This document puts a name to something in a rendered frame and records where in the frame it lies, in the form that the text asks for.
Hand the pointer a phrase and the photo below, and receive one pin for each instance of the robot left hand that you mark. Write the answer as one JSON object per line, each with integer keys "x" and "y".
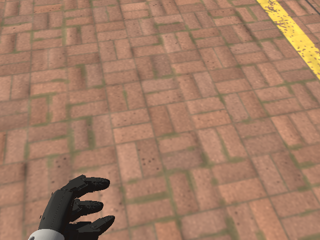
{"x": 65, "y": 207}

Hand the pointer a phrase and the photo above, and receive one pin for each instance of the robot left forearm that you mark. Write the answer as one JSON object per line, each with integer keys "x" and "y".
{"x": 46, "y": 234}

